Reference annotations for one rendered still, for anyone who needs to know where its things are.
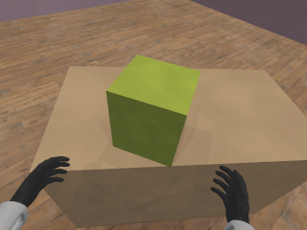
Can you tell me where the carton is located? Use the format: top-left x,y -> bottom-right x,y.
106,55 -> 201,167

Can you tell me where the pedestal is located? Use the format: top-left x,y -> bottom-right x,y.
29,66 -> 307,228

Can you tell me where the robot left forearm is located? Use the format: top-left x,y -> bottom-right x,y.
0,201 -> 29,230

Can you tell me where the robot right hand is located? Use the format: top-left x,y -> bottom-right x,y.
210,166 -> 249,224

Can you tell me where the robot right forearm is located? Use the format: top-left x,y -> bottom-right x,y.
224,219 -> 255,230

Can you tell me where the robot left hand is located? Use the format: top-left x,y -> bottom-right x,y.
10,156 -> 70,208

